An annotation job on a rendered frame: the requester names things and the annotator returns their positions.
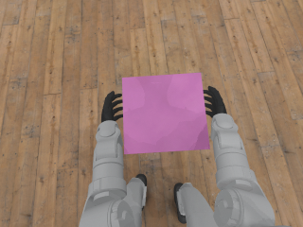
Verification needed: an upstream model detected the left robot upper arm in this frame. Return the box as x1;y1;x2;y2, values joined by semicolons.
79;199;136;227

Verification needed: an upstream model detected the carton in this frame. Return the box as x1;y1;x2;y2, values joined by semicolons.
122;72;210;154

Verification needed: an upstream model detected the robot left foot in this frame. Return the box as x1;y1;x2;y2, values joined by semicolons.
136;173;147;211

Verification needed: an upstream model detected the left robot hand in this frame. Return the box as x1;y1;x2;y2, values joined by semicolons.
101;91;123;123

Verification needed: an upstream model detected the right robot upper arm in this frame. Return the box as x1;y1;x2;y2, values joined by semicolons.
213;187;293;227

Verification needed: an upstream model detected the robot right forearm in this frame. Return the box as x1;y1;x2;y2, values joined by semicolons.
210;113;276;219

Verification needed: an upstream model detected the right robot hand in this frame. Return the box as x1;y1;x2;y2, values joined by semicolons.
203;86;227;118

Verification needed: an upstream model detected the robot left forearm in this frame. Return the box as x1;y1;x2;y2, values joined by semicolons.
79;120;127;227

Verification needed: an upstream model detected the right robot thigh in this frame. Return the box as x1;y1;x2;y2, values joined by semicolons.
176;186;219;227

